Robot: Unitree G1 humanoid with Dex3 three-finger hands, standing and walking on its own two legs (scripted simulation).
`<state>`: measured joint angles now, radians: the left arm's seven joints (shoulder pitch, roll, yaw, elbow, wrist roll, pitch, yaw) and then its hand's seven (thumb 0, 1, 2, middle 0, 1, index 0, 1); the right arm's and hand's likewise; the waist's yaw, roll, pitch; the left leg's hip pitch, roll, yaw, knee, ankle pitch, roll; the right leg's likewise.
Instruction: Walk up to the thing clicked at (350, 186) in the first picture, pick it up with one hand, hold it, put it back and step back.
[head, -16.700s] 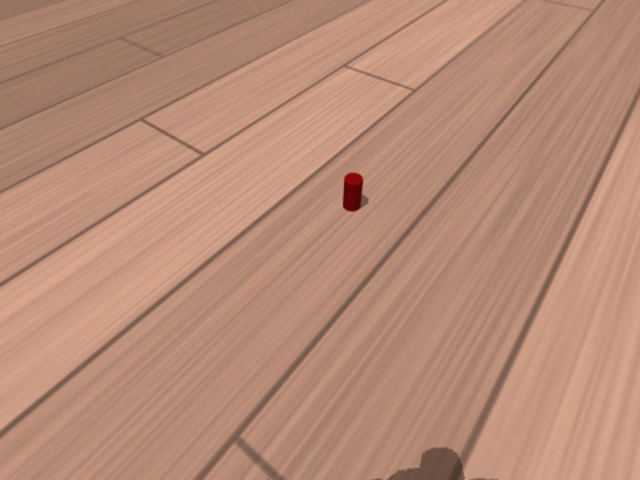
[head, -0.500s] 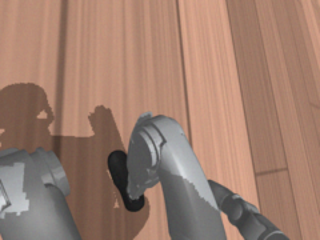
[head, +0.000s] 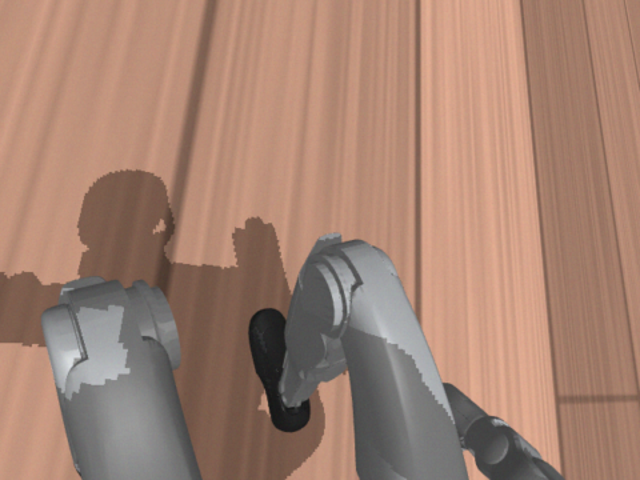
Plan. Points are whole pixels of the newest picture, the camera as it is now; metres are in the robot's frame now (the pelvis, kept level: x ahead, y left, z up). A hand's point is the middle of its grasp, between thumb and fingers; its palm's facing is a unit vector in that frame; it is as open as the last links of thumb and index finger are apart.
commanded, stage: settle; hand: left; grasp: from the side
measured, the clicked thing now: out of the picture +0.46 +0.34 -0.18
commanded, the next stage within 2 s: lift in 1.30 s
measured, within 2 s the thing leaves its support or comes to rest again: neither
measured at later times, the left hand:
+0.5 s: hand out of the picture +0.44 +0.35 -0.05, palm faces +0.40 -0.91 -0.06, open 10.9 cm
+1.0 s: hand out of the picture +0.47 +0.32 +0.00, palm faces +0.41 -0.91 -0.06, open 10.9 cm
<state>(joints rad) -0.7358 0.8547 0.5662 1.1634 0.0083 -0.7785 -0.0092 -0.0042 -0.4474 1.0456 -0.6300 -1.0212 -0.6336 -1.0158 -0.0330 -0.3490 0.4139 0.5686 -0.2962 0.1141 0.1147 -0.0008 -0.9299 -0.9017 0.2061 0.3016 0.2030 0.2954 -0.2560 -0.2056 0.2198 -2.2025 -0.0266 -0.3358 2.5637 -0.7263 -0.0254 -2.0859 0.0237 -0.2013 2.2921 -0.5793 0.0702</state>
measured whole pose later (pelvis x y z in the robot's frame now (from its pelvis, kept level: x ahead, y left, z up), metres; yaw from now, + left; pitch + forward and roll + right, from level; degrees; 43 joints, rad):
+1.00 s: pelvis +0.02 -0.02 +0.05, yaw +8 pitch +33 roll -8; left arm -0.75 0.56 0.55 1.02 -0.05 -0.54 -0.12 0.00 -0.47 1.09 -0.64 -1.01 -0.65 -1.00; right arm 0.13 -0.31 0.12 0.67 -0.11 0.07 0.07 0.00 -0.90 -0.90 0.20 0.30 0.20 0.30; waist -0.20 -0.01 -0.06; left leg -2.19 -0.02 -0.16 2.33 -0.72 -0.04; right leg -2.15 -0.03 -0.07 2.21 -0.63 0.04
